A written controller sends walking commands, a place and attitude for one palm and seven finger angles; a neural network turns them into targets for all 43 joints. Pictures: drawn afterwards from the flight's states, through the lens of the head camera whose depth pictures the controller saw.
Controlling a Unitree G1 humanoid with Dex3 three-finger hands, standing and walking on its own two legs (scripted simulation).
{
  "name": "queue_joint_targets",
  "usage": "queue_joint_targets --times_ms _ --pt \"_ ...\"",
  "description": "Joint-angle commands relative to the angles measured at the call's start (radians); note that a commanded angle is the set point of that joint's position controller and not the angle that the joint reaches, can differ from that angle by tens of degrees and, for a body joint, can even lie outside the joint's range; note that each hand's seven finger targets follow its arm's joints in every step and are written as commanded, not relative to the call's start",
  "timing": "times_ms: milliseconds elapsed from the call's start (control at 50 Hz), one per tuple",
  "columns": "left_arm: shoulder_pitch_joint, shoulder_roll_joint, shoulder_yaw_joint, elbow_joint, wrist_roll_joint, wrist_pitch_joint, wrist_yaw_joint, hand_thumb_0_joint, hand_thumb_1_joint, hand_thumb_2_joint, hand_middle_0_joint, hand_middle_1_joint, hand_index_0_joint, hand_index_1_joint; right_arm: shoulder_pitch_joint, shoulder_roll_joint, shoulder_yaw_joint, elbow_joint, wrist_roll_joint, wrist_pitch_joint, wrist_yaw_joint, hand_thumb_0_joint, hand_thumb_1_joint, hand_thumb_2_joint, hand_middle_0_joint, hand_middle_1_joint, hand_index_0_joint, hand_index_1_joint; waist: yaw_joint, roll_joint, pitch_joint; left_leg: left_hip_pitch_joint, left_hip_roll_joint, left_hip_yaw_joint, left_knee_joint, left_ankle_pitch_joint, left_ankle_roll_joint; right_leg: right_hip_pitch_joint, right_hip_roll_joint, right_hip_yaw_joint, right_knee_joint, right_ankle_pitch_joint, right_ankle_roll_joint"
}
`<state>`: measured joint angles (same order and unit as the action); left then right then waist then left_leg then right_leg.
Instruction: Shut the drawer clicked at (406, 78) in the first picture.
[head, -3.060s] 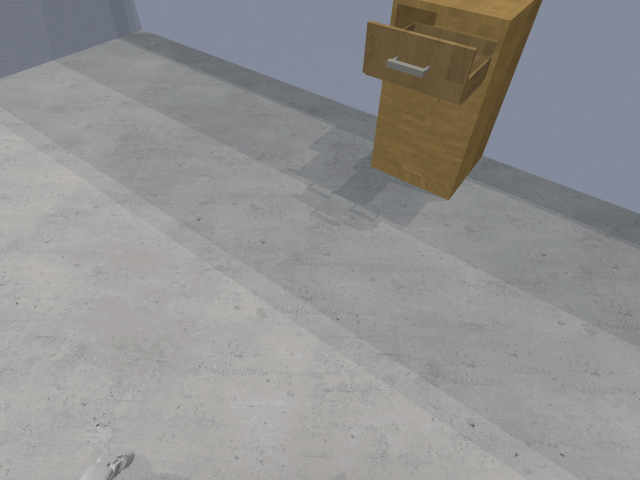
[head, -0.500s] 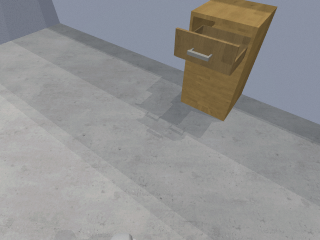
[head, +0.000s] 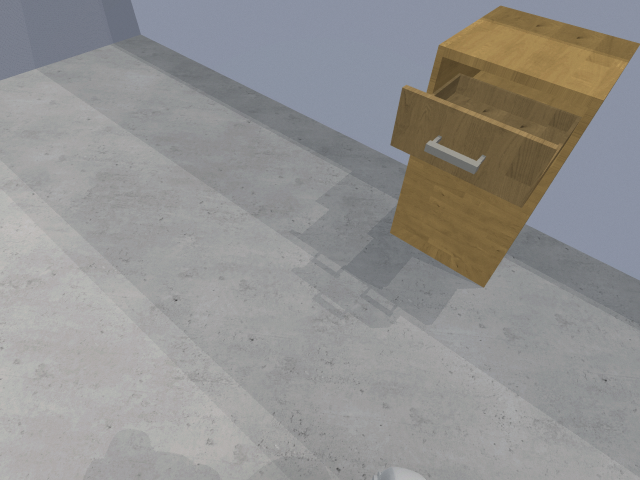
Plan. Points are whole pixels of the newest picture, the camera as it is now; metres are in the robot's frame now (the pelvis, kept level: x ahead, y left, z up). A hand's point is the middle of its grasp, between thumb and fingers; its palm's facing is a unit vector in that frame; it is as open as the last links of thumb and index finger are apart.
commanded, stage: walk to a spot facing it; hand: left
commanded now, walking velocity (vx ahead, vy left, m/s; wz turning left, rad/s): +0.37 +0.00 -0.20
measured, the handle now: (455, 152) +0.87 -0.27 -0.09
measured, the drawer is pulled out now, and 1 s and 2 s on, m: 0.23 0.23 0.23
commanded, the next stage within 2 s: turn to face it in 0.28 s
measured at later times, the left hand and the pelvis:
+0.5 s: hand (261, 429) +0.22 +0.10 -0.16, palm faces +0.03 -0.97 -0.23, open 7.2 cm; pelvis +0.20 -0.08 +0.01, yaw -1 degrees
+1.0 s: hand (251, 338) +0.37 +0.15 -0.17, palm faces -0.17 -0.96 -0.23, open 7.4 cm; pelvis +0.26 -0.04 +0.00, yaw -17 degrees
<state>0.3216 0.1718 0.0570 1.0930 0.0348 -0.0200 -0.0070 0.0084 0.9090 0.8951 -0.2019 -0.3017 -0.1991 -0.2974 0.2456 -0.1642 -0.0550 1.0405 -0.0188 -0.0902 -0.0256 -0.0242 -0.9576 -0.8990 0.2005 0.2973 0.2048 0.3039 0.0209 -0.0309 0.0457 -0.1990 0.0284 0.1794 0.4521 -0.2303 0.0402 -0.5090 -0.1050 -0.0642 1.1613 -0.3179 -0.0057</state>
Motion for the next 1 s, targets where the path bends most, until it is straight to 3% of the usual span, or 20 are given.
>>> queue_joint_targets --times_ms 0,140,180,200,220,240,260,280,320,380,460,600,640,660,680,700,720,760,820,980 --pt "-0.001 0.001 0.005 -0.073 -0.004 0.007 -0.013 0.0 0.9 0.9 -0.2 -0.3 -0.2 -0.3 0.082 -0.103 -0.014 0.002 -0.001 -0.003 0.005 0.0 -0.9 -0.9 0.2 0.3 0.2 0.3 0.001 0.141 0.063 -0.038 0.263 -0.154 -0.313 0.052 0.117 -0.046 -0.058 0.016 -0.169 0.099 0.022" --pt "-0.138 0.032 0.017 -0.127 -0.006 -0.01 -0.021 0.0 0.9 0.9 -0.2 -0.3 -0.2 -0.3 0.128 -0.149 -0.029 0.034 -0.011 0.013 0.013 0.0 -0.9 -0.9 0.2 0.3 0.2 0.3 -0.027 0.128 0.074 0.049 0.278 -0.12 -0.233 0.059 0.098 0.076 -0.001 -0.049 -0.502 0.118 0.008" --pt "-0.055 0.054 0.026 -0.101 -0.004 -0.017 -0.019 0.0 0.9 0.9 -0.2 -0.3 -0.2 -0.3 0.114 -0.154 -0.028 0.037 -0.011 0.022 0.012 0.0 -0.9 -0.9 0.2 0.3 0.2 0.3 0.018 0.109 0.043 0.013 0.256 -0.09 -0.108 0.073 0.068 0.238 0.032 -0.075 -0.587 0.13 -0.003" --pt "0.06 0.095 0.035 -0.063 0.001 -0.027 -0.014 0.0 0.9 0.9 -0.2 -0.3 -0.2 -0.3 0.121 -0.137 -0.023 0.039 -0.007 0.023 0.015 0.0 -0.9 -0.9 0.2 0.3 0.2 0.3 0.067 0.016 -0.007 -0.038 0.196 -0.04 0.078 0.12 0.038 0.406 0.052 -0.07 -0.639 0.12 -0.015" --pt "0.188 0.184 0.054 -0.025 0.007 -0.043 -0.003 0.0 0.9 0.9 -0.2 -0.3 -0.2 -0.3 0.139 -0.092 -0.014 0.032 0.0 0.022 0.025 0.0 -0.9 -0.9 0.2 0.3 0.2 0.3 0.119 -0.177 -0.086 -0.199 0.108 0.018 0.38 -0.029 -0.002 0.583 -0.124 0.141 -0.728 0.045 -0.064" --pt "0.263 0.291 0.071 -0.01 -0.004 -0.045 0.007 0.0 0.9 0.9 -0.2 -0.3 -0.2 -0.3 0.15 -0.047 0.0 -0.007 0.006 0.021 0.027 0.0 -0.9 -0.9 0.2 0.3 0.2 0.3 0.106 -0.38 -0.141 -0.403 0.004 -0.025 0.669 -0.355 -0.031 0.674 -0.354 0.525 -0.883 0.071 -0.149" --pt "0.237 0.268 0.065 -0.021 -0.017 -0.042 0.015 0.0 0.9 0.9 -0.2 -0.3 -0.2 -0.3 0.088 -0.081 -0.009 -0.022 0.003 0.028 0.023 0.0 -0.9 -0.9 0.2 0.3 0.2 0.3 0.112 -0.225 -0.114 -0.444 0.039 -0.142 0.783 -0.332 -0.019 0.624 -0.367 0.527 -0.928 0.059 -0.179" --pt "0.143 0.238 0.058 -0.038 -0.015 -0.048 0.015 0.0 0.9 0.9 -0.2 -0.3 -0.2 -0.3 0.074 -0.067 -0.013 -0.012 0.005 0.027 0.025 0.0 -0.9 -0.9 0.2 0.3 0.2 0.3 0.078 -0.225 -0.082 -0.45 0.077 -0.174 0.829 -0.23 -0.016 0.531 -0.337 0.461 -0.944 0.007 -0.155" --pt "0.013 0.145 0.029 -0.073 -0.016 -0.051 0.019 0.0 0.9 0.9 -0.2 -0.3 -0.2 -0.3 0.064 -0.056 -0.015 0.008 0.0 0.04 0.027 0.0 -0.9 -0.9 0.2 0.3 0.2 0.3 0.014 -0.055 -0.007 -0.397 0.122 -0.187 0.81 -0.089 -0.026 0.36 -0.282 0.26 -0.95 0.065 -0.119" --pt "0.004 0.073 -0.002 -0.066 -0.014 -0.063 0.022 0.0 0.9 0.9 -0.2 -0.3 -0.2 -0.3 0.123 -0.011 -0.003 0.038 -0.006 0.068 0.026 0.0 -0.9 -0.9 0.2 0.3 0.2 0.3 -0.038 -0.063 0.01 -0.328 0.11 -0.153 0.702 -0.017 -0.058 0.276 -0.193 0.057 -0.941 0.383 -0.091" --pt "0.044 0.073 -0.012 -0.042 -0.013 -0.06 0.028 0.0 0.9 0.9 -0.2 -0.3 -0.2 -0.3 0.082 0.008 0.007 0.021 -0.003 0.076 0.025 0.0 -0.9 -0.9 0.2 0.3 0.2 0.3 -0.041 -0.064 -0.001 -0.285 0.096 -0.085 0.479 -0.02 -0.092 0.3 -0.143 0.024 -0.892 0.692 -0.135" --pt "0.045 0.136 0.026 -0.045 -0.015 -0.017 0.029 0.0 0.9 0.9 -0.2 -0.3 -0.2 -0.3 -0.072 -0.042 0.007 -0.051 0.011 0.068 0.004 0.0 -0.9 -0.9 0.2 0.3 0.2 0.3 -0.004 -0.126 -0.048 -0.196 0.05 -0.071 0.223 -0.043 -0.101 0.395 -0.146 0.147 -0.779 0.765 -0.153" --pt "0.013 0.133 0.034 -0.052 -0.019 -0.003 0.031 0.0 0.9 0.9 -0.2 -0.3 -0.2 -0.3 -0.01 -0.066 0.004 -0.037 0.012 0.061 -0.006 0.0 -0.9 -0.9 0.2 0.3 0.2 0.3 -0.041 -0.074 -0.073 -0.043 0.054 -0.072 0.041 0.09 -0.099 0.353 -0.112 0.149 -0.695 0.653 -0.111" --pt "0.015 0.11 0.033 -0.059 -0.026 0.003 0.03 0.0 0.9 0.9 -0.2 -0.3 -0.2 -0.3 0.049 -0.111 -0.004 -0.025 0.008 0.052 -0.014 0.0 -0.9 -0.9 0.2 0.3 0.2 0.3 -0.058 0.018 -0.121 0.106 0.121 -0.106 -0.04 0.307 -0.085 0.288 -0.046 0.111 -0.612 0.485 -0.06" --pt "0.062 0.06 0.029 -0.064 -0.038 0.01 0.027 0.0 0.9 0.9 -0.2 -0.3 -0.2 -0.3 0.082 -0.195 -0.019 -0.026 -0.001 0.05 -0.021 0.0 -0.9 -0.9 0.2 0.3 0.2 0.3 -0.056 0.251 -0.172 0.277 0.334 -0.304 -0.022 0.641 0.002 0.099 0.072 0.03 -0.448 0.075 0.007" --pt "0.073 0.057 0.025 -0.074 -0.034 0.017 0.027 0.0 0.9 0.9 -0.2 -0.3 -0.2 -0.3 0.113 -0.223 -0.022 -0.027 0.004 0.062 -0.023 0.0 -0.9 -0.9 0.2 0.3 0.2 0.3 -0.061 0.334 -0.197 0.279 0.475 -0.38 -0.058 0.791 0.115 0.032 0.106 0.006 -0.206 -0.367 0.036" --pt "0.05 0.074 0.028 -0.083 -0.024 0.025 0.029 0.0 0.9 0.9 -0.2 -0.3 -0.2 -0.3 0.087 -0.213 -0.014 -0.049 0.004 0.067 -0.026 0.0 -0.9 -0.9 0.2 0.3 0.2 0.3 -0.056 0.266 -0.146 0.198 0.477 -0.344 -0.076 0.688 0.146 0.036 0.07 0.044 -0.073 -0.359 0.032" --pt "0.008 0.081 0.047 -0.081 -0.011 0.043 0.019 0.0 0.9 0.9 -0.2 -0.3 -0.2 -0.3 -0.019 -0.149 -0.003 -0.085 0.001 0.066 -0.029 0.0 -0.9 -0.9 0.2 0.3 0.2 0.3 -0.027 0.232 -0.047 0.054 0.396 -0.248 -0.13 0.482 0.094 0.001 0.046 0.062 0.04 -0.235 0.044" --pt "0.011 0.07 0.055 -0.096 -0.011 0.059 0.001 0.0 0.9 0.9 -0.2 -0.3 -0.2 -0.3 -0.066 -0.133 -0.005 -0.113 0.003 0.063 -0.023 0.0 -0.9 -0.9 0.2 0.3 0.2 0.3 0.001 0.172 -0.046 0.019 0.32 -0.112 -0.145 0.4 0.063 -0.003 0.035 0.04 0.086 -0.088 0.06" --pt "-0.125 0.07 0.053 -0.204 -0.009 0.084 -0.011 0.0 0.9 0.9 -0.2 -0.3 -0.2 -0.3 -0.034 -0.175 -0.041 -0.129 -0.007 0.075 -0.008 0.0 -0.9 -0.9 0.2 0.3 0.2 0.3 -0.039 0.189 -0.043 0.069 0.375 -0.044 -0.166 0.208 0.094 0.005 0.001 -0.005 -0.195 -0.099 0.076"
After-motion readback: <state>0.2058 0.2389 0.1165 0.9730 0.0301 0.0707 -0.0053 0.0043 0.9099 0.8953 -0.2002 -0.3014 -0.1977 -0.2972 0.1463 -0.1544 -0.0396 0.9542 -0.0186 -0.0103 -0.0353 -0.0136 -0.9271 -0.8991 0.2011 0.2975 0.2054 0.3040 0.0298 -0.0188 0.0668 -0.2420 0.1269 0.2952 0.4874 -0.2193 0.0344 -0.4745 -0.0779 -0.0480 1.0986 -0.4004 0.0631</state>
